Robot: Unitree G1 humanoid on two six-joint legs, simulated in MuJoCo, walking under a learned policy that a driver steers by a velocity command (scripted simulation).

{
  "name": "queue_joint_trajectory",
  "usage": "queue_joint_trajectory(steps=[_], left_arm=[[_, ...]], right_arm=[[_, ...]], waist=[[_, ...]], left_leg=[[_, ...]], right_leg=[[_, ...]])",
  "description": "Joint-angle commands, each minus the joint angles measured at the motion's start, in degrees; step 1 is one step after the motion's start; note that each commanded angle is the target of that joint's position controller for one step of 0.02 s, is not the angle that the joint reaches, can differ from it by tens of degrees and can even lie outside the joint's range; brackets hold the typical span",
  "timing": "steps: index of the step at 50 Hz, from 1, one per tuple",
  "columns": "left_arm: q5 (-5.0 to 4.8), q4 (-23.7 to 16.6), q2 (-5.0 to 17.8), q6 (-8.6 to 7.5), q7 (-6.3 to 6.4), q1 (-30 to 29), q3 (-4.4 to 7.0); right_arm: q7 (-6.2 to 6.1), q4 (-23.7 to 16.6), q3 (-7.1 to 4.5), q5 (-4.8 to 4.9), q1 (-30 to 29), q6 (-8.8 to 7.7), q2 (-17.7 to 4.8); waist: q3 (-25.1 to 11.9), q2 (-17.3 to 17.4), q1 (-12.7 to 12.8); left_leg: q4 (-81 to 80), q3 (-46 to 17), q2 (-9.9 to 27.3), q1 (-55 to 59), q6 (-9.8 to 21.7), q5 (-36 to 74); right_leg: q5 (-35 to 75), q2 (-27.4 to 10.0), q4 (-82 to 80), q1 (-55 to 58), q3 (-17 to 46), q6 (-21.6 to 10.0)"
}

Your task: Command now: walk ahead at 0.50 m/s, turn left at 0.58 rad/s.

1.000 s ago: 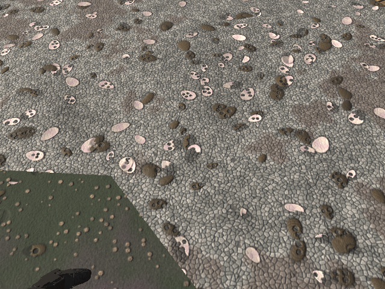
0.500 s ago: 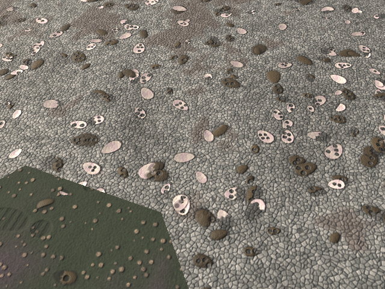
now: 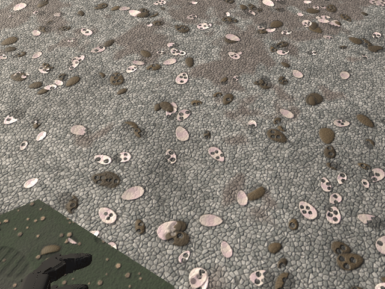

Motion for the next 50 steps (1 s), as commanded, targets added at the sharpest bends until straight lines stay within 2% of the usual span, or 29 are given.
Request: queue_joint_trajectory(steps=[1,2,3,4,5,6,8,10,12,14,17,20,23,25,26,27,28,29,30,31,32,33,34,36,38,41,44,48,50], left_arm=[[0.90,-1.67,10.44,-1.67,0.52,11.12,3.99],[2.13,-0.94,15.31,-1.40,0.98,18.56,5.09],[1.03,0.73,14.80,-0.73,0.46,21.15,5.15],[0.51,-0.70,9.48,-0.45,0.56,17.91,3.77],[0.63,-1.08,7.47,0.15,0.78,15.07,3.02],[0.96,-0.99,6.31,0.54,0.77,12.49,2.44],[1.23,-0.29,4.98,0.54,0.83,10.54,1.87],[0.84,0.68,5.50,0.03,0.73,10.96,2.16],[0.91,1.82,7.02,-0.23,0.85,11.71,2.69],[0.96,3.09,7.75,-0.08,0.85,13.07,2.86],[0.33,4.48,8.66,0.46,0.79,14.01,2.85],[-0.63,6.45,10.28,1.20,0.79,17.37,3.09],[-1.37,8.40,11.59,2.23,0.69,19.67,3.34],[-1.80,9.13,12.97,2.84,0.94,19.04,3.57],[-2.02,9.46,13.10,3.16,1.16,18.19,3.42],[-1.59,9.43,11.72,3.12,1.46,18.48,2.76],[0.31,7.20,7.34,2.55,1.43,18.98,1.14],[0.03,7.20,3.41,1.23,0.72,23.64,-0.47],[-2.01,7.20,9.18,0.62,0.24,18.65,1.23],[-2.81,5.68,9.83,0.41,0.08,14.46,1.42],[-2.00,5.77,8.88,0.54,0.41,12.89,1.36],[-1.24,6.08,8.65,1.14,0.54,13.22,1.67],[-1.34,6.88,7.79,2.07,0.50,15.41,1.69],[-1.49,7.41,5.55,3.58,0.75,16.75,1.41],[-1.33,6.54,5.12,4.20,1.04,14.33,1.46],[-0.92,5.33,4.51,3.91,0.52,10.62,1.32],[-0.62,3.47,3.23,3.62,-0.61,4.84,0.56],[-0.63,-0.04,3.07,3.70,-2.01,-1.01,0.12],[-0.66,-1.55,3.91,3.76,-2.75,-1.41,0.45]], right_arm=[[-0.03,-4.84,-0.52,-0.61,-3.10,-0.84,-3.88],[-0.15,-6.21,0.50,-0.34,2.74,-1.26,-0.33],[-0.19,-6.84,0.58,0.89,5.56,-1.51,-3.05],[-0.28,-5.95,-0.63,0.90,2.15,-1.22,-8.11],[-0.24,-6.80,-0.99,0.12,-2.75,-0.79,-9.03],[-0.12,-7.43,-1.06,-0.52,-4.87,-0.57,-8.25],[0.45,-7.87,-1.16,-0.15,-4.67,-0.08,-6.25],[0.68,-8.28,-0.84,0.05,-4.74,0.48,-4.38],[0.65,-9.15,-0.65,-0.24,-6.64,0.75,-3.87],[0.78,-9.41,-0.22,-0.38,-8.52,0.53,-2.99],[1.68,-10.06,0.57,-0.54,-13.30,-0.30,-1.76],[2.72,-11.72,1.27,-0.48,-19.35,-1.00,-1.06],[3.36,-13.31,1.18,-0.27,-22.28,-1.28,-2.01],[3.41,-12.89,0.28,-0.65,-19.02,-1.37,-4.03],[3.20,-10.85,-0.83,-0.93,-12.05,-1.38,-5.79],[2.57,-7.97,-2.38,-1.09,-3.08,-1.20,-8.94],[1.47,-6.40,-3.68,-1.80,6.09,-0.79,-14.26],[1.64,-6.45,-3.09,-1.75,5.45,-1.11,-15.55],[1.77,-6.38,-1.88,-1.62,4.31,-1.36,-10.37],[1.74,-6.13,-1.15,-1.43,0.79,-1.64,-8.52],[1.86,-5.89,-0.61,-1.41,-2.92,-1.88,-6.79],[2.06,-5.87,-0.17,-1.71,-5.52,-2.29,-5.06],[2.10,-5.65,0.00,-2.05,-7.04,-2.81,-4.09],[2.02,-4.45,-0.29,-2.18,-7.80,-4.07,-4.27],[1.53,-3.12,-0.59,-2.69,-7.35,-4.62,-4.95],[0.77,-1.60,-0.72,-2.71,-6.38,-4.66,-5.62],[0.22,-0.43,-0.98,-2.26,-5.18,-4.45,-6.98],[-0.19,2.01,-1.59,-1.26,-1.64,-3.04,-8.41],[-0.49,2.39,-1.93,-0.81,-1.99,-2.04,-9.47]], waist=[[-9.16,5.98,9.57],[-17.60,-7.09,9.05],[-19.38,-18.30,8.27],[-11.74,-9.71,9.57],[-6.17,-5.28,9.65],[-2.69,-3.05,8.36],[-0.15,-5.06,6.12],[0.01,-5.07,5.72],[0.36,-3.32,5.72],[0.31,-2.13,6.20],[1.55,-1.91,7.55],[3.54,-1.47,9.61],[4.44,-2.68,9.53],[1.73,-4.60,6.36],[-2.47,-4.50,1.99],[-8.16,-3.54,-1.95],[-16.52,5.99,-4.11],[-23.89,15.63,-0.33],[-19.26,9.48,-2.53],[-10.79,8.58,-1.43],[-6.91,5.15,0.81],[-4.00,6.04,2.77],[-3.38,7.03,4.61],[-1.97,6.53,6.08],[0.27,5.38,6.00],[1.58,4.81,5.08],[3.42,4.04,2.84],[5.42,3.42,0.75],[4.68,4.39,1.72]], left_leg=[[11.93,-7.91,8.74,-9.20,4.38,16.19],[31.27,0.12,1.04,-25.12,0.21,-0.80],[43.38,2.23,2.55,-38.13,-1.10,-12.48],[48.39,1.11,5.77,-41.50,-1.63,-7.20],[48.72,3.44,7.63,-41.21,-1.84,-2.31],[46.51,4.20,9.29,-39.16,-1.96,1.16],[42.67,4.96,11.83,-34.86,-1.88,4.60],[40.86,5.99,12.35,-34.66,-2.32,6.80],[37.34,5.69,12.82,-36.81,-3.08,10.19],[31.40,5.50,12.49,-37.04,-3.39,14.60],[19.74,8.04,11.60,-33.97,-2.96,21.77],[11.69,11.37,10.81,-32.07,-2.28,23.04],[7.02,12.98,9.72,-31.22,-0.41,17.30],[4.03,15.11,7.02,-23.63,1.81,13.42],[0.78,16.74,5.00,-13.04,3.47,16.35],[1.45,15.20,5.53,2.26,5.16,19.45],[3.07,-3.45,19.11,22.70,10.37,20.63],[-5.12,-28.28,30.18,31.13,17.83,14.22],[-6.99,-23.74,28.39,27.19,15.34,10.91],[-8.16,-13.54,26.17,18.78,12.82,14.17],[-9.92,-7.76,23.47,11.05,11.03,16.93],[-12.17,-3.38,21.67,5.04,10.13,19.59],[-14.57,-0.43,20.69,1.07,9.61,19.96],[-17.87,3.71,20.66,-2.72,9.92,22.60],[-19.42,7.89,20.49,-3.32,9.51,25.30],[-19.96,13.80,19.27,-1.38,7.87,27.62],[-20.90,18.06,19.21,-0.08,6.54,27.29],[-17.95,20.36,22.08,9.01,5.73,30.95],[-13.69,21.68,23.00,12.44,4.65,41.16]], right_leg=[[-3.30,-6.04,-0.76,25.35,4.12,-5.08],[-8.84,-19.23,-2.64,45.63,23.64,-12.28],[-25.12,-25.97,-8.17,49.64,43.37,-17.25],[-31.85,-23.40,-10.13,43.42,37.54,-14.97],[-26.95,-20.75,-10.36,36.13,28.02,-12.45],[-19.85,-18.03,-11.62,29.41,21.26,-11.45],[-11.92,-14.57,-14.41,22.50,12.32,-10.27],[-6.82,-14.04,-16.41,21.39,7.21,-11.05],[-1.75,-14.81,-17.46,22.37,3.75,-11.92],[2.23,-14.54,-17.80,23.61,0.72,-12.21],[4.35,-13.02,-18.19,24.06,-4.29,-11.39],[4.09,-13.91,-18.01,26.39,-5.74,-11.37],[9.50,-16.29,-15.59,31.64,-5.38,-10.93],[25.35,-16.32,-9.50,33.51,-6.80,-9.75],[33.66,-14.70,-1.53,32.14,-9.16,-8.43],[31.36,-12.28,9.63,24.91,-11.23,-6.43],[8.15,-7.53,30.43,6.52,-12.80,-3.41],[-33.18,0.83,44.97,-8.13,-3.64,-1.91],[-31.63,-2.15,49.52,-13.80,1.61,-2.39],[-26.44,-4.50,48.14,-15.80,0.20,-2.89],[-21.69,-6.73,44.62,-13.78,-0.39,-2.77],[-18.34,-8.04,41.94,-11.17,-0.15,-2.37],[-15.71,-8.91,41.06,-7.63,0.58,-2.07],[-12.83,-8.83,39.71,-6.43,0.96,-1.14],[-8.37,-8.45,36.26,-9.57,2.23,-0.34],[1.43,-7.37,26.57,-11.41,2.26,-0.26],[7.90,-6.37,16.84,-9.66,-1.46,-1.05],[3.77,-5.62,10.48,-12.87,-4.02,-3.15],[-2.02,-4.05,9.03,-11.41,-6.38,-4.87]])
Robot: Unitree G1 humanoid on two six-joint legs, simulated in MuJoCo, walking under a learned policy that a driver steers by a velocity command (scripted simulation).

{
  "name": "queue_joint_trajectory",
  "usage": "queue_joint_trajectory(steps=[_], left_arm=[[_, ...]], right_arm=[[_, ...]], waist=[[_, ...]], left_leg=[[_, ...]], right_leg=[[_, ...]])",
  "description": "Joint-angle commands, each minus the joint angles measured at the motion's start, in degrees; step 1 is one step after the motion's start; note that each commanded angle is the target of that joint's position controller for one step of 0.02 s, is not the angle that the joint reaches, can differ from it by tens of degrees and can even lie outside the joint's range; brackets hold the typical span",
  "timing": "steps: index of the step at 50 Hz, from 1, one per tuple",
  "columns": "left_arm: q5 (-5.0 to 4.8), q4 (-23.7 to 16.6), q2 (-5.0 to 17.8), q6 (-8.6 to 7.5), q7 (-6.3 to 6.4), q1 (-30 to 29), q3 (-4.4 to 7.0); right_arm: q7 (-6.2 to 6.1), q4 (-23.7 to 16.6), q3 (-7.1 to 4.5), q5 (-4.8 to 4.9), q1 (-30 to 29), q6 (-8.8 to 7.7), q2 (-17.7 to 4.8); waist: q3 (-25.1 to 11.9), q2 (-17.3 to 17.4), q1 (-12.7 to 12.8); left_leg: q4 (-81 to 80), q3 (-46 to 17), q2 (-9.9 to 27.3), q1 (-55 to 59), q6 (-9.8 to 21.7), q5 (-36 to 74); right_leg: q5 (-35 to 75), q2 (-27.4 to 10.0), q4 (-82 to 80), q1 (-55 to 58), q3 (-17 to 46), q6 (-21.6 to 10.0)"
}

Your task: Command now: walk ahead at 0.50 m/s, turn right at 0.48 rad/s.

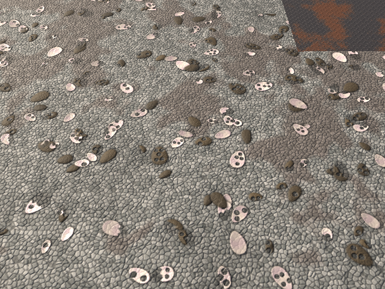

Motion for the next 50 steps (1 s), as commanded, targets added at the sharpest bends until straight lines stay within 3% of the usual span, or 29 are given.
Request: queue_joint_trajectory(steps=[1,2,3,4,5,6,7,8,9,10,11,14,19,22,24,26,27,28,29,30,31,32,33,35,37,40,45,48,50], left_arm=[[-0.05,-6.60,5.00,-0.72,-1.06,-4.99,1.27],[-0.09,-6.40,6.28,-0.52,-1.09,-1.97,1.97],[-0.25,-5.02,8.41,-0.41,-0.91,4.88,3.22],[-0.30,-2.80,12.10,-0.22,-0.09,14.25,5.18],[-0.39,-2.02,18.89,0.08,1.12,19.15,6.94],[-0.45,-3.71,18.67,-0.61,0.85,18.31,6.19],[0.12,-3.80,14.31,-1.01,0.73,17.96,4.94],[0.00,-3.95,12.09,-1.39,0.87,15.21,4.38],[-0.18,-4.67,10.32,-1.48,0.98,11.13,3.80],[0.24,-5.64,8.39,-1.52,1.22,8.14,3.15],[0.76,-6.58,7.89,-1.49,1.45,6.77,2.89],[0.52,-6.86,9.65,-1.78,2.31,7.34,3.39],[-0.19,-5.85,10.87,-1.03,3.56,11.22,3.80],[-0.54,-4.92,11.01,-0.51,3.71,13.97,3.91],[-0.52,-4.75,10.51,-0.15,3.92,14.65,3.86],[-0.27,-5.15,10.53,0.14,4.06,13.60,4.00],[-0.16,-5.60,9.42,0.22,4.01,12.73,3.64],[0.21,-6.42,6.60,0.00,3.75,12.29,2.59],[-0.01,-7.73,2.96,-0.36,3.78,17.77,1.50],[-1.09,-8.57,4.81,-0.72,3.81,20.88,1.23],[-1.39,-7.61,10.16,-0.57,3.79,17.58,2.51],[-0.78,-8.44,11.24,-0.21,3.72,12.48,2.89],[-0.17,-9.16,10.48,-0.05,3.59,10.06,2.95],[-0.39,-9.62,8.52,0.43,3.04,9.95,3.05],[-0.59,-10.13,6.38,1.00,2.81,9.80,2.63],[-0.20,-11.43,5.43,1.19,2.71,7.02,2.23],[-0.22,-12.99,3.91,0.33,1.03,-0.68,1.38],[-0.34,-14.88,3.15,0.17,0.09,-5.30,0.94],[-0.21,-15.90,3.52,-0.03,-0.11,-6.22,1.06]], right_arm=[[-0.85,-2.40,-2.83,0.71,-0.85,0.83,-11.21],[-1.17,-2.60,-3.03,0.81,-1.37,1.34,-12.10],[-1.42,-2.82,-3.05,0.89,-2.29,1.91,-12.60],[-1.72,-3.24,-2.62,0.89,-2.54,1.92,-12.03],[-1.23,-5.68,-0.69,-1.14,2.02,0.89,-5.87],[-0.26,-6.95,0.74,-0.66,1.59,-1.53,-3.82],[0.69,-8.24,-0.39,1.71,-5.28,-3.25,-8.19],[0.85,-9.22,-0.16,2.32,-8.13,-4.09,-8.15],[0.40,-8.76,-0.24,1.07,-8.50,-4.26,-7.85],[0.04,-8.40,-0.83,-0.11,-8.07,-3.76,-8.69],[0.08,-8.35,-1.05,-0.44,-7.13,-2.96,-8.65],[-0.12,-8.93,-0.65,-1.04,-7.25,-1.32,-6.58],[0.41,-11.64,0.61,-0.66,-17.88,-1.53,-4.12],[1.24,-12.91,0.37,0.25,-21.61,-2.20,-5.41],[1.78,-13.14,-0.17,0.38,-21.50,-2.75,-6.95],[1.93,-12.51,-0.84,0.52,-18.23,-3.36,-8.19],[1.69,-11.23,-1.49,0.29,-13.52,-3.64,-9.03],[1.30,-10.32,-2.31,-0.73,-6.64,-3.96,-11.20],[0.86,-9.53,-3.43,-1.89,1.05,-3.74,-15.94],[1.42,-7.77,-3.52,-0.69,3.68,-2.95,-15.38],[1.30,-8.96,-2.16,0.04,0.55,-2.62,-10.21],[0.98,-9.35,-1.48,-0.13,-2.05,-2.01,-8.18],[0.91,-9.16,-0.95,-0.51,-4.48,-1.67,-7.09],[0.71,-8.44,-0.35,-0.93,-6.59,-1.75,-5.64],[0.74,-7.46,-0.62,-0.51,-6.36,-2.24,-6.11],[0.62,-5.92,-1.37,-0.66,-5.50,-2.43,-8.39],[0.23,-4.07,-1.64,-0.20,-4.05,-1.40,-10.40],[0.40,-2.23,-1.88,0.70,-0.58,-0.60,-11.62],[0.81,-0.66,-1.97,1.57,1.13,0.07,-12.50]], waist=[[2.11,6.44,1.49],[-0.43,7.72,3.43],[-4.14,7.69,7.42],[-9.04,5.64,12.14],[-15.11,-7.96,9.78],[-23.72,-9.94,8.35],[-19.54,-4.31,11.19],[-12.52,-1.70,9.91],[-7.59,2.35,7.00],[-5.34,1.82,4.85],[-4.58,0.66,3.34],[-3.34,0.30,2.40],[-1.54,-2.16,6.48],[-1.18,-2.87,7.98],[-1.35,-3.40,7.44],[-1.77,-5.17,5.25],[-3.58,-5.17,2.62],[-9.52,-2.78,-0.72],[-18.52,9.12,-0.61],[-20.75,22.39,0.39],[-12.68,14.07,-0.84],[-6.96,9.47,-1.15],[-3.05,7.11,-0.02],[-0.41,9.07,2.20],[-0.11,9.07,2.61],[0.08,6.71,2.42],[1.72,5.72,-0.38],[3.36,5.22,-1.94],[4.08,5.53,-0.83]], left_leg=[[4.56,-2.19,18.18,1.85,6.78,47.87],[10.03,-1.52,17.91,2.27,6.01,57.70],[19.59,-0.44,16.63,0.52,4.82,62.84],[33.38,0.52,14.07,-7.50,2.58,56.33],[55.30,-0.25,7.10,-31.07,-1.23,17.91],[67.96,-13.40,-2.40,-45.11,-2.27,-15.03],[69.46,-18.96,1.31,-51.52,-0.66,-11.52],[65.54,-18.12,3.81,-52.54,0.59,-6.56],[59.95,-17.63,6.23,-49.68,0.55,-2.91],[55.76,-17.54,7.80,-45.22,0.11,-0.63],[54.00,-17.60,8.30,-41.95,-0.43,0.72],[46.52,-15.85,7.72,-40.11,-3.00,4.77],[24.68,-14.96,3.70,-36.07,-4.56,22.27],[18.86,-15.99,2.12,-34.17,-4.09,23.80],[15.99,-17.22,1.78,-33.31,-2.93,20.71],[14.51,-16.98,1.64,-29.21,-1.07,16.11],[12.19,-15.92,1.44,-22.59,0.39,16.34],[13.39,-20.07,6.76,-10.15,3.37,15.43],[12.33,-38.78,19.68,10.69,10.39,9.05],[6.17,-59.29,26.81,15.92,15.44,-6.66],[4.13,-54.35,24.83,9.61,13.34,-14.44],[3.88,-45.08,22.36,2.47,10.95,-10.25],[2.54,-38.33,19.79,-4.38,10.07,-3.16],[-0.22,-29.41,16.45,-11.56,9.03,5.21],[-2.34,-24.14,16.00,-13.07,9.88,10.48],[-3.63,-18.63,16.92,-11.30,11.03,18.04],[-3.40,-8.70,15.25,-8.75,8.78,23.03],[-2.81,-7.13,16.81,-5.56,8.40,24.39],[-0.97,-7.72,18.40,-2.99,8.71,31.37]], right_leg=[[-7.56,2.49,-1.60,0.49,-3.90,-2.84],[-10.77,4.76,-1.13,5.36,-5.78,-4.07],[-11.19,7.32,-2.71,14.41,-6.94,-5.72],[-7.71,8.22,-6.12,29.86,-4.33,-8.10],[-7.78,-6.05,-6.59,51.88,20.41,-16.22],[-16.17,-14.69,-17.64,61.96,48.44,-24.33],[-17.37,-13.40,-20.39,60.08,42.83,-20.61],[-14.84,-11.27,-20.45,52.25,34.75,-18.26],[-9.52,-8.80,-20.75,42.95,28.40,-16.32],[-4.13,-6.90,-21.84,35.91,24.04,-15.38],[-1.63,-5.63,-23.18,31.54,22.44,-15.26],[5.20,-3.63,-24.81,25.13,17.64,-15.44],[-1.31,0.57,-23.53,21.94,13.75,-11.24],[-5.71,-1.10,-21.15,24.54,17.80,-10.59],[-7.31,-2.48,-17.75,28.22,21.60,-9.91],[-5.85,-3.12,-14.05,29.70,24.36,-8.83],[-3.48,-1.24,-10.15,28.92,23.74,-7.52],[-4.14,1.79,0.67,24.86,20.64,-5.52],[-19.20,9.19,19.88,9.12,12.91,-1.39],[-35.84,9.08,32.36,-4.54,10.09,0.15],[-31.34,5.51,37.44,-8.71,11.22,0.70],[-26.68,3.57,38.09,-8.73,8.84,0.97],[-23.28,1.92,35.89,-7.09,8.01,1.14],[-19.72,-0.80,31.87,-2.91,7.40,1.13],[-17.95,-1.51,29.66,-2.62,6.20,1.63],[-12.37,-2.16,23.53,-5.28,6.12,2.71],[0.28,-1.13,7.45,-2.11,1.84,2.03],[-1.64,-0.07,1.28,-0.40,-0.08,0.51],[-7.62,1.82,-1.95,1.94,-1.04,-1.40]])
Over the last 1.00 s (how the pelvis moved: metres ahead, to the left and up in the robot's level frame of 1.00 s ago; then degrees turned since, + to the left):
0.52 0.09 0.00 4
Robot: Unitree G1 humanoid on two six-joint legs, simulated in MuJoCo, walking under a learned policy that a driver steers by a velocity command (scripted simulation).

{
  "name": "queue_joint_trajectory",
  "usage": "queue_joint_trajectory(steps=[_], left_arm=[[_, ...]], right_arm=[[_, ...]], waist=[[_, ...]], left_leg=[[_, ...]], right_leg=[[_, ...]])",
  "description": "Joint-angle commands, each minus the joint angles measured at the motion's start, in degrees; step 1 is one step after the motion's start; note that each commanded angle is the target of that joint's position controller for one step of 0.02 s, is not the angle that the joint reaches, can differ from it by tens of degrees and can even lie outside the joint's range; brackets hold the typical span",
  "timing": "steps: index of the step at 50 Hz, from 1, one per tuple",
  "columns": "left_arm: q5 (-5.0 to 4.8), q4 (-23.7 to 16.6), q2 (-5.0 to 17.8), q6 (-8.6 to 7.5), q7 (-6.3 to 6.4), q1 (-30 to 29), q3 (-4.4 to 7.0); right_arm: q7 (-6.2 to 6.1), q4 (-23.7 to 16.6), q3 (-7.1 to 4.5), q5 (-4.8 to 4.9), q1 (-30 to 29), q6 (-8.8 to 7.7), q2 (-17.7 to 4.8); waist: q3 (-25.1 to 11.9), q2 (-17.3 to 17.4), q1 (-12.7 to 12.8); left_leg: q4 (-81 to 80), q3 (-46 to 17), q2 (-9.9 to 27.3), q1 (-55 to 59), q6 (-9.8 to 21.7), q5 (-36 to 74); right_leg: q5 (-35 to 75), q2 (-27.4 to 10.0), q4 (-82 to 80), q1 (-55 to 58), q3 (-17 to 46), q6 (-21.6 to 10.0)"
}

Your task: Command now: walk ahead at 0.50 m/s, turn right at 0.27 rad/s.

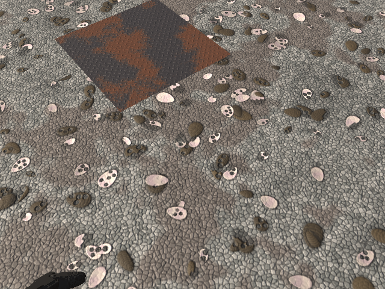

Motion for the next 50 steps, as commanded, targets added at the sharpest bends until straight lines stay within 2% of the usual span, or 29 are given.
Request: queue_joint_trajectory(steps=[1,2,3,4,5,6,7,8,9,11,14,17,21,25,27,28,29,30,31,32,33,34,35,36,37,40,45,48,50], left_arm=[[0.33,-6.19,3.47,-1.28,-0.47,-4.74,0.85],[0.74,-5.24,5.26,-1.37,-0.31,-0.61,1.75],[0.89,-2.38,7.67,-1.46,0.07,8.45,3.17],[1.32,0.13,11.40,-1.19,1.01,18.04,4.61],[1.96,0.60,17.74,-1.33,1.74,20.71,5.36],[1.94,-0.18,13.13,-1.68,1.72,21.82,4.19],[1.95,0.65,10.76,-2.10,1.60,18.62,3.19],[1.51,1.24,8.88,-2.45,1.58,15.32,2.63],[1.49,1.57,6.80,-2.77,1.42,12.03,2.09],[1.92,1.74,4.52,-3.93,1.34,8.32,1.66],[2.17,3.62,5.14,-5.41,1.73,6.96,2.13],[2.51,5.41,5.76,-5.49,2.53,7.91,2.45],[1.95,7.13,7.73,-5.01,3.18,9.81,3.04],[0.68,9.40,9.31,-3.49,3.38,12.63,3.81],[0.23,9.63,10.69,-2.58,3.63,11.89,4.19],[0.02,9.51,11.64,-2.09,3.85,11.33,4.41],[-0.18,9.33,12.22,-1.51,4.02,10.42,4.47],[-0.39,9.07,11.70,-1.26,4.16,9.73,4.08],[1.27,7.95,8.53,-1.84,4.30,11.29,2.84],[1.97,4.88,1.80,-3.70,3.76,14.64,0.77],[-0.06,4.32,7.03,-6.00,2.79,9.13,1.40],[-1.72,3.02,7.97,-7.01,2.33,5.13,1.57],[-0.76,3.24,7.26,-7.46,2.69,4.51,1.36],[1.02,3.83,7.97,-7.28,3.18,4.28,1.86],[1.53,4.09,8.25,-6.61,3.11,5.36,2.19],[2.14,3.68,6.35,-4.83,3.07,5.55,1.86],[1.89,1.06,3.41,-4.76,2.52,-4.70,0.41],[0.96,-0.17,4.46,-5.38,1.72,-8.74,0.55],[0.83,-0.43,5.92,-5.90,1.22,-8.90,1.06]], right_arm=[[0.11,-1.17,-2.39,1.33,0.35,0.35,-11.43],[0.02,-0.68,-2.43,1.71,-0.13,0.70,-12.28],[-0.07,-0.17,-1.90,1.92,-0.71,0.98,-11.73],[-0.08,-0.62,-0.64,0.99,-0.46,0.62,-9.04],[0.70,-2.77,2.00,-0.41,5.62,-0.39,-1.32],[0.91,-1.50,0.77,1.16,2.10,-1.61,-6.42],[1.06,-3.80,-0.35,2.90,-3.08,-1.89,-9.33],[0.85,-4.37,-0.07,2.42,-5.23,-1.90,-8.25],[0.63,-4.12,-0.22,1.24,-5.96,-1.50,-7.64],[0.49,-2.52,-0.41,1.20,-2.12,0.44,-6.05],[0.09,-2.72,-0.09,1.06,-2.80,2.27,-3.29],[0.40,-3.91,-0.04,0.68,-6.46,2.29,-2.68],[1.92,-6.21,0.86,0.27,-13.79,1.80,-1.06],[3.19,-9.41,0.94,0.31,-18.81,1.88,-1.63],[3.67,-10.42,0.34,0.32,-18.02,2.02,-2.83],[3.68,-10.36,-0.30,0.41,-15.65,2.19,-3.95],[3.55,-9.28,-1.41,0.63,-9.91,2.34,-5.76],[2.88,-6.99,-3.32,0.78,-0.77,2.47,-8.98],[1.54,-5.59,-5.24,0.89,6.47,3.13,-14.84],[1.52,-7.63,-5.45,0.89,2.42,2.59,-18.77],[2.06,-8.64,-3.96,0.48,3.58,1.81,-13.94],[2.01,-8.29,-3.20,0.20,2.46,1.08,-10.74],[2.05,-8.56,-2.67,0.47,-0.94,0.59,-9.01],[1.80,-9.21,-2.03,0.31,-4.43,0.42,-6.67],[1.47,-10.35,-1.58,-0.37,-6.29,0.41,-5.86],[0.56,-10.76,-1.97,-0.22,-5.96,0.20,-7.34],[-0.85,-9.92,-2.49,0.44,-2.54,0.97,-8.93],[-1.00,-8.97,-2.57,0.74,0.49,1.54,-9.03],[-1.17,-8.74,-2.49,0.81,1.43,1.92,-8.46]], waist=[[1.93,6.08,3.02],[-0.82,7.03,6.18],[-5.82,6.47,11.44],[-12.59,4.47,15.56],[-21.64,-10.78,11.30],[-27.51,-7.10,14.63],[-17.51,-5.86,14.10],[-11.79,-3.91,11.83],[-8.07,-3.01,9.76],[-5.96,-4.00,6.17],[-2.20,-1.86,4.58],[-0.20,-1.27,5.27],[2.23,-0.18,8.06],[3.87,-0.20,9.49],[2.21,-1.56,7.92],[-0.13,-2.72,6.27],[-3.48,-3.12,2.82],[-8.31,-1.78,-2.13],[-13.19,7.01,-3.84],[-18.96,18.95,3.08],[-22.34,10.34,-1.35],[-15.09,8.16,-1.24],[-9.31,2.77,1.59],[-7.18,2.49,3.63],[-6.06,3.60,5.37],[-4.74,3.45,6.57],[-2.36,6.01,2.82],[-2.06,6.93,1.07],[-2.27,7.46,1.44]], left_leg=[[0.15,-6.81,16.53,0.02,9.88,40.48],[5.83,-6.23,16.04,0.41,9.25,50.02],[15.84,-4.43,13.90,-2.87,7.87,54.34],[30.25,-4.41,11.35,-15.22,5.70,42.02],[53.38,-6.18,1.13,-38.02,1.62,-4.86],[61.78,-17.94,-0.61,-41.60,1.72,-15.03],[63.24,-18.05,2.03,-46.54,2.06,-11.71],[59.60,-16.72,4.88,-46.37,2.20,-6.85],[56.39,-16.19,6.49,-44.70,1.83,-3.34],[54.14,-16.86,8.11,-38.05,1.20,1.73],[50.54,-17.58,8.22,-39.39,-0.01,6.12],[42.03,-18.01,7.70,-42.81,-0.42,15.29],[29.14,-13.56,6.51,-41.22,0.70,23.58],[23.31,-10.92,5.57,-43.88,3.27,18.41],[22.34,-8.08,3.07,-40.45,5.29,12.83],[22.81,-6.13,0.87,-36.28,6.50,9.62],[22.23,-4.57,-1.77,-28.85,8.03,7.83],[18.62,-4.70,-4.46,-15.15,10.21,10.84],[17.13,-19.54,4.04,1.30,13.89,13.02],[7.11,-54.90,17.04,16.52,26.04,1.11],[1.27,-59.10,18.46,18.26,24.89,-2.90],[1.57,-50.58,16.85,13.27,22.37,-0.57],[1.95,-43.34,14.11,4.25,20.11,5.94],[1.77,-38.13,11.98,-2.63,18.59,12.10],[0.63,-35.67,10.67,-7.44,18.38,16.59],[-1.32,-30.92,8.92,-14.11,18.77,24.67],[-0.67,-25.44,3.92,-18.76,14.42,19.16],[1.43,-28.89,5.19,-16.99,13.54,14.54],[4.82,-32.57,6.50,-13.26,12.88,12.79]], right_leg=[[-7.07,3.43,-4.86,4.37,-3.03,-2.89],[-8.19,5.16,-7.05,11.04,-4.31,-4.16],[-3.26,6.87,-11.00,24.40,-5.76,-5.88],[0.50,1.20,-8.07,43.03,0.83,-8.17],[-5.56,-17.25,-11.12,62.38,29.89,-17.55],[-6.69,-19.97,-17.89,60.93,39.78,-18.72],[-3.54,-17.71,-18.73,54.31,29.01,-15.72],[-0.48,-14.89,-19.59,46.73,21.22,-13.56],[1.15,-12.70,-21.58,40.11,16.24,-12.23],[1.05,-10.85,-26.61,31.83,10.35,-11.32],[3.56,-10.92,-31.24,27.67,3.96,-11.23],[5.35,-9.48,-32.18,29.53,-2.59,-9.74],[5.78,-9.34,-32.90,31.62,-8.71,-8.14],[10.15,-11.89,-29.31,40.19,-10.84,-7.05],[24.52,-12.35,-23.92,42.92,-12.25,-5.82],[34.90,-12.16,-19.10,43.72,-12.86,-5.07],[42.19,-11.23,-10.65,42.88,-13.80,-4.04],[40.32,-8.74,1.98,37.62,-15.19,-1.93],[16.61,-5.46,20.70,22.71,-15.32,1.21],[-30.01,8.38,40.70,-0.94,-6.07,4.92],[-29.74,6.12,43.51,-6.82,5.65,3.18],[-25.56,3.58,41.43,-10.04,5.09,1.62],[-21.12,0.77,35.46,-8.20,4.82,0.99],[-18.54,-1.06,30.07,-4.15,4.75,1.12],[-16.74,-1.82,28.06,-0.45,4.95,1.44],[-13.62,-1.40,20.43,2.29,3.28,3.82],[4.75,2.66,-1.38,6.34,1.80,5.84],[7.51,4.47,-7.51,8.76,2.48,5.53],[4.76,4.80,-10.41,9.30,3.79,4.46]])
Over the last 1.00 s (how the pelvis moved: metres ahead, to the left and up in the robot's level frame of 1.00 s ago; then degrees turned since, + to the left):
0.54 -0.12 0.00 -35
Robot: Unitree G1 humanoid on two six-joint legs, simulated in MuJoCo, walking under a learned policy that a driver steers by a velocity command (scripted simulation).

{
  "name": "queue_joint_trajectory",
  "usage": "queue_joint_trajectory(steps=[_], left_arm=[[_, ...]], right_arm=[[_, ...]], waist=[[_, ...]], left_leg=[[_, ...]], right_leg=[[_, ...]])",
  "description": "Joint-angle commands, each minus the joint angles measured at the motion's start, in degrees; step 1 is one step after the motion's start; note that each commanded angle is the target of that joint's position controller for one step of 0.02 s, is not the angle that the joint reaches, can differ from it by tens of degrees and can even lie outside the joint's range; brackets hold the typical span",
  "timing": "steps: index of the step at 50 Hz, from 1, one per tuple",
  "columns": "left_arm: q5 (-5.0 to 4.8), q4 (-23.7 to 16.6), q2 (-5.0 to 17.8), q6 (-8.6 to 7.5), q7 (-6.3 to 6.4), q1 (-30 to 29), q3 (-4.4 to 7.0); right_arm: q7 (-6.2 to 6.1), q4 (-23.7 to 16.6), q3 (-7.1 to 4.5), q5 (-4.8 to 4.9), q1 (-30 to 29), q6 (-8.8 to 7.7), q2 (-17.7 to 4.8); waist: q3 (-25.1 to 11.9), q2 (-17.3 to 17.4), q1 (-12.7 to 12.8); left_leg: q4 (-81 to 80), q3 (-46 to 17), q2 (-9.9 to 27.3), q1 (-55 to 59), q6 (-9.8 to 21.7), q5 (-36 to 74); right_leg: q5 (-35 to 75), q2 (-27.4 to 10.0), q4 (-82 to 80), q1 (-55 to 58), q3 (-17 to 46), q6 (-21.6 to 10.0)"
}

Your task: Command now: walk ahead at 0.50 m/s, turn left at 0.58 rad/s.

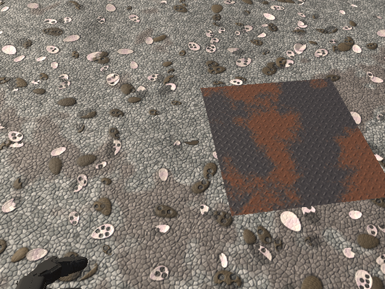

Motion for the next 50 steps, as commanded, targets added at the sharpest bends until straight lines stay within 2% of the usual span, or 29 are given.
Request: queue_joint_trajectory(steps=[1,3,4,5,6,7,8,9,10,11,12,15,18,22,26,28,29,30,31,32,33,34,35,36,38,40,44,47,50], left_arm=[[-0.46,-4.82,6.54,-1.70,-0.64,-4.20,1.91],[-0.47,-3.34,7.77,-2.29,-0.49,1.67,2.79],[0.26,-2.21,9.58,-2.61,-0.12,7.68,3.66],[0.95,-1.46,12.84,-2.55,0.39,16.45,4.43],[1.31,0.73,16.21,-1.75,-0.15,19.69,5.22],[0.04,-0.60,10.17,-1.52,-0.34,17.39,3.91],[-0.12,-1.02,7.22,-1.08,0.02,15.14,3.06],[0.44,-1.17,6.52,-0.73,0.13,12.69,2.58],[0.64,-0.60,5.16,-0.50,0.19,11.34,2.17],[1.02,-0.19,5.21,-0.65,0.41,10.76,1.99],[0.74,0.24,4.67,-0.88,0.44,10.64,1.98],[0.28,1.88,6.35,-1.28,0.57,11.37,2.59],[0.45,3.06,8.12,-0.89,0.76,11.77,3.09],[-0.19,5.15,9.33,-0.14,0.78,14.50,3.10],[-1.63,7.82,11.42,0.99,0.44,17.68,3.55],[-1.91,8.30,12.90,1.75,0.83,16.49,3.75],[-1.98,8.36,12.68,2.06,1.11,15.64,3.46],[-1.09,7.84,10.94,1.73,1.41,16.27,2.66],[1.41,5.75,3.62,0.84,0.44,21.79,-0.17],[-0.31,8.96,6.18,0.29,-0.11,24.21,-0.21],[-2.69,8.07,10.65,0.52,-0.22,18.39,1.39],[-2.94,6.56,9.18,0.80,0.07,14.62,0.99],[-1.99,7.13,8.13,1.41,0.70,13.62,0.98],[-1.40,7.83,8.05,2.53,1.13,14.98,1.32],[-1.05,9.53,5.69,4.71,1.83,19.35,1.19],[-0.70,8.65,5.29,5.77,2.50,18.64,1.38],[-0.56,5.72,5.05,6.48,1.95,12.57,1.40],[-1.01,3.38,5.63,6.76,0.99,7.62,1.68],[-0.97,1.81,5.55,6.29,0.04,4.43,1.87]], right_arm=[[-0.58,-2.66,-2.50,0.08,1.44,-0.05,-9.04],[-0.60,-3.28,-2.37,-0.09,-0.09,0.21,-8.31],[-0.41,-3.92,-1.56,-0.38,-0.46,0.05,-6.05],[-0.30,-5.10,-0.27,-1.47,0.60,-0.10,-2.68],[-0.27,-6.88,0.33,0.72,8.35,-0.60,-1.10],[-0.49,-4.92,-0.77,1.19,7.05,-0.48,-7.50],[-0.40,-5.74,-1.54,0.62,0.84,-0.17,-9.97],[-0.44,-6.26,-1.54,0.00,-1.80,0.07,-9.15],[-0.24,-6.90,-1.68,-0.65,-3.99,0.10,-8.23],[0.20,-7.36,-1.66,-0.05,-2.97,0.28,-7.10],[0.42,-7.34,-1.51,0.32,-2.50,0.57,-6.16],[0.64,-8.86,-0.98,0.10,-5.05,1.19,-4.07],[1.18,-9.70,-0.55,-0.06,-7.69,1.05,-3.36],[2.42,-11.22,0.55,-0.25,-14.77,0.04,-1.28],[3.34,-13.31,0.48,-0.17,-19.05,-0.35,-2.26],[3.37,-12.59,-0.73,-1.24,-14.63,-0.52,-4.59],[3.14,-10.15,-1.99,-1.63,-6.53,-0.65,-6.74],[2.24,-8.34,-3.21,-1.96,0.02,-0.39,-10.07],[1.25,-8.04,-3.47,-3.67,3.17,-0.18,-15.57],[1.32,-8.81,-2.48,-3.23,4.56,-0.04,-12.24],[1.59,-8.55,-1.70,-2.97,1.88,-0.03,-9.71],[1.61,-7.67,-1.16,-2.14,-1.75,-0.41,-8.05],[1.62,-6.94,-0.54,-1.67,-4.84,-0.76,-5.97],[1.66,-6.69,-0.20,-1.76,-7.47,-0.99,-4.74],[1.82,-5.78,-0.17,-3.08,-10.75,-1.86,-4.05],[1.35,-4.97,-0.54,-3.39,-13.56,-2.40,-5.15],[-0.53,-2.89,-1.23,-2.81,-13.01,-1.32,-6.80],[-0.73,-1.27,-1.88,-1.97,-10.97,-0.86,-8.50],[-0.56,0.09,-2.45,-1.43,-8.78,-0.71,-9.51]], waist=[[-1.75,8.16,1.09],[-3.23,9.57,4.69],[-7.77,8.39,7.68],[-16.19,0.81,10.56],[-20.69,-19.83,6.33],[-15.14,-11.22,7.79],[-8.51,-5.86,9.24],[-5.17,-1.89,8.28],[-2.11,-0.82,7.70],[-1.96,-4.01,6.10],[-1.71,-4.79,5.90],[-0.49,-2.90,5.82],[-0.47,-1.73,6.36],[1.40,-0.72,9.04],[3.22,-1.44,8.95],[-0.25,-3.49,5.01],[-5.12,-2.98,0.33],[-9.87,-1.23,-2.45],[-19.76,13.97,0.75],[-32.63,12.50,-1.48],[-25.93,7.63,-2.50],[-17.39,6.89,-0.35],[-11.64,4.63,1.66],[-9.20,5.47,4.09],[-8.58,6.35,7.27],[-6.86,7.63,8.25],[-6.03,7.41,6.03],[-3.59,7.11,3.81],[-1.80,5.87,2.50]], left_leg=[[-1.52,-13.31,13.94,-1.78,7.15,10.92],[3.43,-14.57,13.03,-1.67,5.54,13.84],[11.51,-12.21,10.08,-4.19,3.66,15.65],[28.06,-6.57,5.83,-11.80,1.28,4.65],[44.61,-1.01,0.03,-31.78,-1.77,-18.04],[51.35,-2.40,4.91,-37.89,-2.62,-14.86],[52.55,-0.65,6.59,-39.10,-3.01,-9.36],[51.56,0.82,8.48,-37.07,-3.41,-5.36],[48.76,0.88,9.91,-36.00,-3.36,-2.85],[47.53,1.11,11.36,-33.52,-3.50,-1.11],[46.23,1.91,12.08,-32.56,-3.75,-0.66],[41.49,3.10,12.95,-35.12,-4.70,1.82],[33.80,4.04,13.32,-36.09,-5.27,9.03],[20.25,7.70,11.48,-31.26,-4.03,17.20],[12.74,9.85,9.44,-29.33,-1.42,12.15],[9.28,12.47,5.66,-20.51,0.74,9.40],[4.84,13.55,3.44,-8.79,2.42,15.77],[5.61,9.54,6.15,5.82,3.83,28.96],[10.52,-14.08,25.38,31.52,13.94,51.91],[6.63,-26.36,33.13,33.41,20.42,55.77],[5.95,-15.37,29.60,26.42,17.29,58.04],[4.32,-8.14,26.33,18.67,13.86,53.71],[1.52,-4.32,23.75,10.72,11.56,48.32],[-1.37,-1.20,22.28,3.62,10.42,45.34],[-5.47,3.52,21.46,-6.01,10.59,44.50],[-7.49,7.15,21.38,-8.86,10.76,43.02],[-10.21,10.78,21.56,-6.56,9.80,27.42],[-13.94,7.50,24.22,-2.63,9.60,6.45],[-14.01,6.76,26.16,3.44,8.62,1.66]], right_leg=[[-2.09,2.38,-3.40,7.48,-0.99,-1.39],[-4.65,2.67,-6.16,15.09,-2.19,-3.69],[-4.93,-0.13,-6.21,25.51,-0.52,-5.99],[-8.68,-10.46,-5.49,40.58,10.05,-9.40],[-24.08,-21.48,-12.35,54.41,37.88,-18.22],[-35.64,-21.08,-14.68,50.98,38.65,-16.88],[-32.43,-18.65,-15.04,44.38,28.81,-14.48],[-24.19,-16.26,-15.81,37.93,21.67,-13.37],[-17.81,-13.58,-17.16,33.35,15.91,-12.64],[-14.23,-12.97,-18.20,30.52,12.43,-12.67],[-12.15,-12.09,-19.55,29.22,9.49,-12.96],[-5.56,-12.65,-21.95,28.72,3.30,-14.39],[0.40,-12.54,-22.49,30.65,-2.73,-14.33],[2.77,-11.15,-22.79,30.85,-9.15,-13.04],[8.81,-13.98,-20.88,36.76,-10.11,-12.58],[31.44,-13.22,-11.60,38.77,-12.02,-10.71],[37.22,-11.04,-1.88,36.76,-14.19,-8.67],[28.71,-8.30,9.54,27.55,-15.41,-5.80],[-20.97,-0.25,33.47,3.28,-14.35,-1.43],[-42.33,3.67,45.73,1.33,-1.10,-0.82],[-39.83,0.91,46.89,-0.99,2.35,-1.40],[-36.44,-1.54,42.30,-3.56,0.25,-1.72],[-33.17,-3.10,38.02,-2.96,-1.02,-1.30],[-30.42,-4.22,35.39,1.44,-1.27,-0.81],[-25.26,-3.60,33.10,10.21,-2.00,0.59],[-21.91,-3.23,28.69,10.34,-2.59,1.40],[-13.38,-4.35,20.47,8.29,-3.53,0.63],[-13.83,-5.01,16.20,3.82,-3.70,-1.06],[-16.86,-4.84,12.28,-0.02,-4.44,-2.79]])
Over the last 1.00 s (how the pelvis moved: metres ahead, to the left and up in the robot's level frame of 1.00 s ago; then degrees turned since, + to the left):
0.55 0.09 0.01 28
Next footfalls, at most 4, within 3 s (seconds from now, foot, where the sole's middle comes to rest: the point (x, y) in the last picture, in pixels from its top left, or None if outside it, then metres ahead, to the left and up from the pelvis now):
0.08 right None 0.23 -0.14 -0.78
0.60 left None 0.45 0.19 -0.78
1.16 right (194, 258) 0.57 -0.05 -0.78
1.58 left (136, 181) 0.89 0.15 -0.78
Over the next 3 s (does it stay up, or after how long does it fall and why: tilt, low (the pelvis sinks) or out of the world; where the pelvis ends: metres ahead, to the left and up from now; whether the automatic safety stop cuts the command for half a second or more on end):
stays up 1.13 -0.09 -0.01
